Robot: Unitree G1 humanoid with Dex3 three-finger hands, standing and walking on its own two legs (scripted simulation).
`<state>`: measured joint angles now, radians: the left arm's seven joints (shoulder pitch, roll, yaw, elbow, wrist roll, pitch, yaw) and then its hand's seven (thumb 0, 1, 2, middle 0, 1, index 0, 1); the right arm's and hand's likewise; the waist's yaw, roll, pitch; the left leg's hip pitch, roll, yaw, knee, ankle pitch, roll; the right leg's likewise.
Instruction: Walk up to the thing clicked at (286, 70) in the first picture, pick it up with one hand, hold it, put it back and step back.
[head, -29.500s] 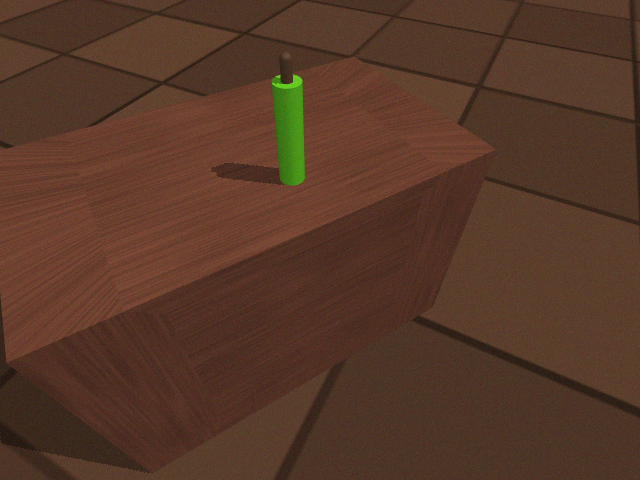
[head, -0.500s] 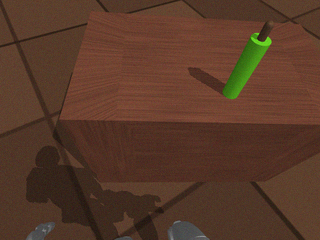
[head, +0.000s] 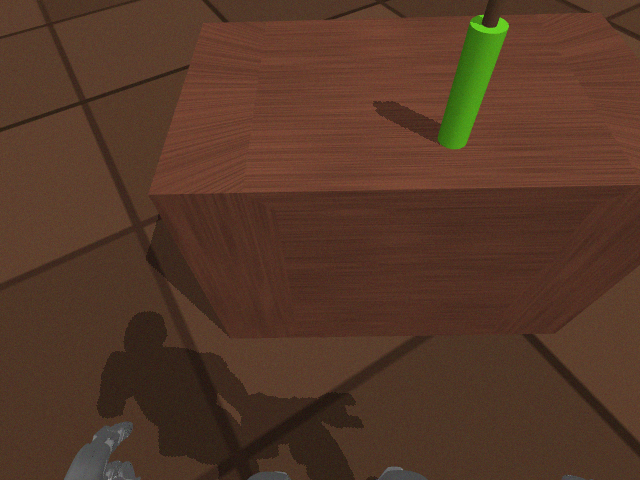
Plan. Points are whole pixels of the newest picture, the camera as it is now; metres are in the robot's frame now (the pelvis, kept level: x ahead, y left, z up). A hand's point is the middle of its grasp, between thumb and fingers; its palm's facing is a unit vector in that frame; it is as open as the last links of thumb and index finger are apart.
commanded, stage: step back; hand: right
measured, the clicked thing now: (472, 76) +0.71 -0.22 +0.07
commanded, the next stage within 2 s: none
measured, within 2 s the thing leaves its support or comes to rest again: neither
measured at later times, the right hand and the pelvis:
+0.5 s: hand out of the picture -0.04 -0.31 -0.14, palm faces +0.03 +0.91 -0.41, open 7.4 cm; pelvis -0.16 -0.03 -0.01, yaw -4 degrees
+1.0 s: hand out of the picture -0.21 -0.30 -0.13, palm faces -0.04 +0.91 -0.42, open 7.4 cm; pelvis -0.32 -0.03 +0.00, yaw -1 degrees
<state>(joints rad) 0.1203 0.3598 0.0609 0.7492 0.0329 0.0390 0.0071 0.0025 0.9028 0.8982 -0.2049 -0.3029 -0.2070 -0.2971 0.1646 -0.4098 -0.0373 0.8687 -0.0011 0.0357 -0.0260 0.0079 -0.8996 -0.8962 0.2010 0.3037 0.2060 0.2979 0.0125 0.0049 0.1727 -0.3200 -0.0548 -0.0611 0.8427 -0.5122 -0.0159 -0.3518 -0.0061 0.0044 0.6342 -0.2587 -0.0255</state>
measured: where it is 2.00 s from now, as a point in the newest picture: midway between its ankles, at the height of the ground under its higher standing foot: outside the picture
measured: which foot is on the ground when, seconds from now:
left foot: up 0.00-0.04, down 0.06-0.44, up 0.46-0.70, down 0.72-1.00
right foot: down 0.00-0.08, up 0.10-0.40, down 0.42-0.74, up 0.76-1.00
